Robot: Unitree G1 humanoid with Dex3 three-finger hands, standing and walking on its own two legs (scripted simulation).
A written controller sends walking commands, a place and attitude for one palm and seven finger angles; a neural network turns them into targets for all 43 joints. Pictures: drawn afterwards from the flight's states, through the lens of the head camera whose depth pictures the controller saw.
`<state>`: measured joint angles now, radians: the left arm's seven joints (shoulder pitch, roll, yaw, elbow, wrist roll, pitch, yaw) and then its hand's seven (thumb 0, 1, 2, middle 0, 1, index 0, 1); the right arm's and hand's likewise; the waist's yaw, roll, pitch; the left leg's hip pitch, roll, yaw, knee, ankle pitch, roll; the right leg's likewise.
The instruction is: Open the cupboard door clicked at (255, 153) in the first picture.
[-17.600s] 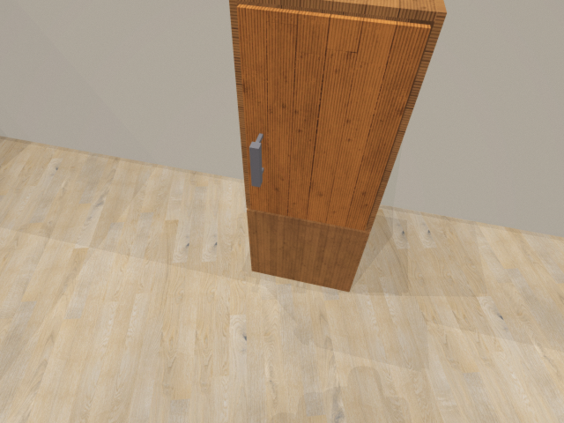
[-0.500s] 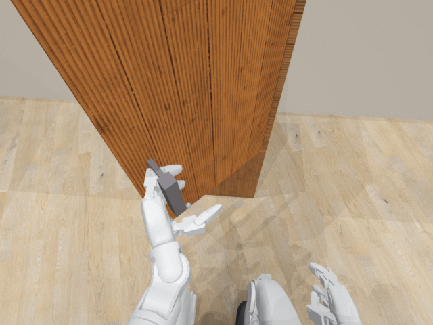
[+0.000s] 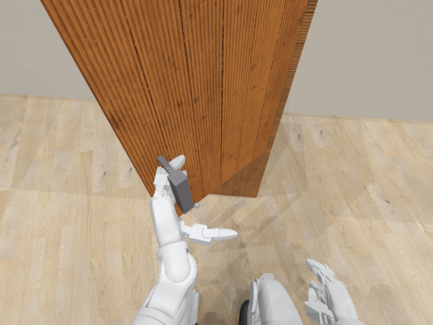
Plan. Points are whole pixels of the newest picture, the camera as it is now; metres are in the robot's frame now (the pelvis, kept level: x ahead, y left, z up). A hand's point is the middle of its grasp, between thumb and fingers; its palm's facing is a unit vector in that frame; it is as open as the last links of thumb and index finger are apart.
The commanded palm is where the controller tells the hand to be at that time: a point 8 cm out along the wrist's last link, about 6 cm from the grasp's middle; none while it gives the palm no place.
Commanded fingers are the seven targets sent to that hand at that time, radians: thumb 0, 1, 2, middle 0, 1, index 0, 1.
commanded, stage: slide the hand sideways off the handle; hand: left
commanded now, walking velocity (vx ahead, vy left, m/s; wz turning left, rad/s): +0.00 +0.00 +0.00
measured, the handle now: (175, 185) +0.37 +0.10 +0.01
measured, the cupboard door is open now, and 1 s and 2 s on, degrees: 45 47 47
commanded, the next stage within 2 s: draw the hand back to the body in 1.18 s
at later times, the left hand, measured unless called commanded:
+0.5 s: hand (186, 234) +0.27 +0.07 +0.01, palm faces -0.13 -0.99 +0.01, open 16.3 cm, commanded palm +0.25 +0.12 +0.01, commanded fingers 0.00 -0.50 0.30 -0.15 -0.30 -0.15 -0.30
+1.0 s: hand (155, 259) +0.23 +0.11 +0.01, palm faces -0.09 -1.00 +0.00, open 16.3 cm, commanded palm +0.20 +0.17 +0.01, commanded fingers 0.00 -0.50 0.30 -0.15 -0.30 -0.15 -0.30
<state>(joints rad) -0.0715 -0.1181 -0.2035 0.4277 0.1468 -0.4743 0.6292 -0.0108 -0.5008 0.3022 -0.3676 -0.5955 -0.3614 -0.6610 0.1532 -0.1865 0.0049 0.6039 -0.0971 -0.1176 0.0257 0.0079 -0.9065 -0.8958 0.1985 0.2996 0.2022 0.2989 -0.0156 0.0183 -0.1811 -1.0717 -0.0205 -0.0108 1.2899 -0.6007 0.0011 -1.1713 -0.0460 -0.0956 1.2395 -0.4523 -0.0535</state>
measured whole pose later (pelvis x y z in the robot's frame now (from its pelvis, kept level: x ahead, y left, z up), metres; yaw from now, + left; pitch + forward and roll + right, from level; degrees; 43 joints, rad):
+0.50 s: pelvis +0.00 +0.02 -0.01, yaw -1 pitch +22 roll +0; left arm 0.17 0.04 -0.25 0.12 0.03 -0.43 0.12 -0.01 -0.50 0.30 -0.12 -0.31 -0.15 -0.31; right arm 0.22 -0.22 0.01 0.43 -0.02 -0.05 0.05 0.01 -0.91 -0.90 0.20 0.30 0.20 0.30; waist -0.02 0.02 -0.18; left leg -1.09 -0.04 0.02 1.36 -0.65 0.04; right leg -1.20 -0.06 -0.06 1.30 -0.48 -0.02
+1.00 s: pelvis +0.01 +0.01 -0.02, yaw +0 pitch +23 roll -1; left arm 0.46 0.13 -0.14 -0.13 -0.06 -0.44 -0.05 -0.01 -0.50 0.30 -0.15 -0.30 -0.15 -0.30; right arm 0.20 -0.22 0.01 0.39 -0.01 -0.06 0.01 0.01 -0.91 -0.90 0.20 0.30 0.20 0.30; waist 0.00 0.01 -0.19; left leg -1.13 -0.03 -0.01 1.42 -0.69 0.02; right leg -1.23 -0.05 -0.09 1.35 -0.53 -0.03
